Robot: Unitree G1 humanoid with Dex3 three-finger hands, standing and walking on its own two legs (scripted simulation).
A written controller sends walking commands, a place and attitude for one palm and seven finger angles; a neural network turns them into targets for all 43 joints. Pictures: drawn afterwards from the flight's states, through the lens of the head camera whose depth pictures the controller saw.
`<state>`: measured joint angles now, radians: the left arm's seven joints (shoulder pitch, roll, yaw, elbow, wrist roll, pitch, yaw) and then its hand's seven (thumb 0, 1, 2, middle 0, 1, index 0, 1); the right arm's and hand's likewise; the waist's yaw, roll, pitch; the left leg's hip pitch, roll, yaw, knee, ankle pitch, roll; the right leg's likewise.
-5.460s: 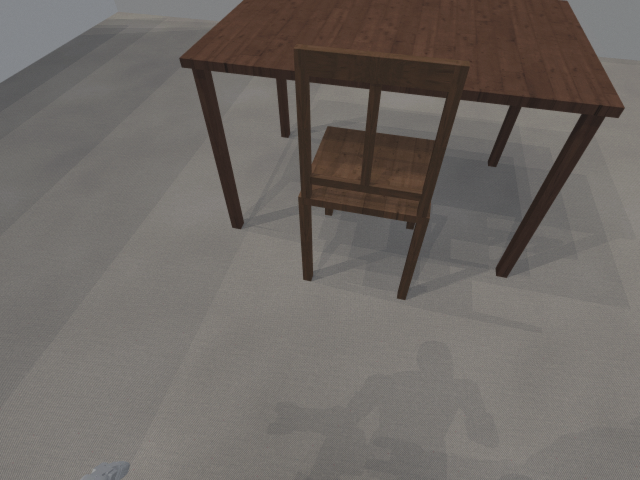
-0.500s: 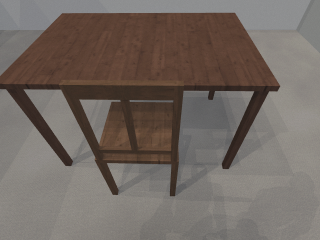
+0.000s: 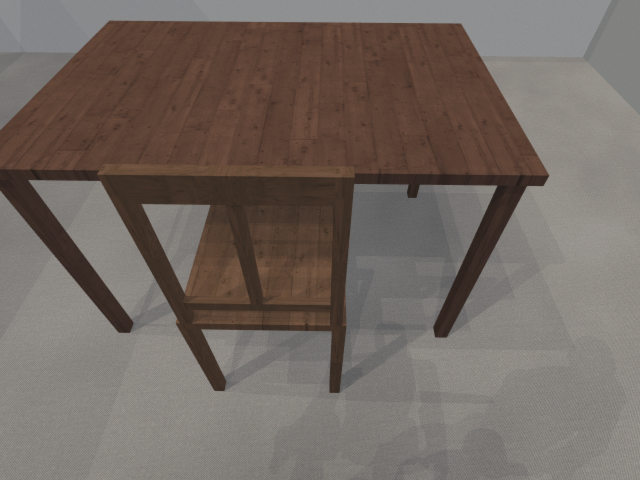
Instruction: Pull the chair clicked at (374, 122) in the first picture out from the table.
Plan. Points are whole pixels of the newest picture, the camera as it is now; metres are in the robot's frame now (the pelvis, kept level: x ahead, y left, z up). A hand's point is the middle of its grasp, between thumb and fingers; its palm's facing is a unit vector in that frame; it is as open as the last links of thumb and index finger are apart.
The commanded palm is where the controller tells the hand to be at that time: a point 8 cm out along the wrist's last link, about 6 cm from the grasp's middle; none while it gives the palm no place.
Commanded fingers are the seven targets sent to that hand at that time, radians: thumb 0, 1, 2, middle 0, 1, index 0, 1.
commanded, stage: look again from close up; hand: left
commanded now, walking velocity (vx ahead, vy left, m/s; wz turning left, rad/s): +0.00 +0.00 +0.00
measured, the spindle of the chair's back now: (247, 257) +0.51 +0.17 -0.10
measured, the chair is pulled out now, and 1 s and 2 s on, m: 0.00 0.00 0.00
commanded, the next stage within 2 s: shuffle to correct the standing spot in 0.40 s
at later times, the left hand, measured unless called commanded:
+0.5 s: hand out of the picture -0.01 +0.16 -0.18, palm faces +0.04 -0.99 -0.16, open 7.4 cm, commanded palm none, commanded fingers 0.00 0.90 0.90 -0.20 -0.30 -0.20 -0.30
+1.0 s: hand out of the picture +0.02 +0.13 -0.18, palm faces +0.07 -0.99 -0.16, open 7.4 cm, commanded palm none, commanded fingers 0.00 0.90 0.90 -0.20 -0.30 -0.20 -0.30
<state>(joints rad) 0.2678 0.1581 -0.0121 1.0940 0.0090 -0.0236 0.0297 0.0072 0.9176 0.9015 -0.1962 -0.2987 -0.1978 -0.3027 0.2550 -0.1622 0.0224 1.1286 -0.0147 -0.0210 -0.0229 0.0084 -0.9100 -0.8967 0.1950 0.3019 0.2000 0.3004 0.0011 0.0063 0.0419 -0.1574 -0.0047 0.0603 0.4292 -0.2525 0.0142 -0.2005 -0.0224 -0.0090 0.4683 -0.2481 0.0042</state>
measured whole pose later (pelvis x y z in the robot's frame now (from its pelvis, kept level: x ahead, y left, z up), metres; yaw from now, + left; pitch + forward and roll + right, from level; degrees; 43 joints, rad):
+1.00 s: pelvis +0.06 -0.02 -0.01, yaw +1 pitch +0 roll +0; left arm 0.35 0.11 0.01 1.13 0.01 -0.03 0.04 0.00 0.91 0.90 -0.20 -0.30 -0.20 -0.30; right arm 0.28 -0.12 0.00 1.15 -0.01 -0.02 -0.06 0.01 -0.91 -0.90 0.20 0.30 0.20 0.30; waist 0.01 -0.01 0.04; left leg -0.13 0.03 0.06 0.51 -0.36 -0.02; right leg -0.18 0.00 -0.03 0.57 -0.36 -0.02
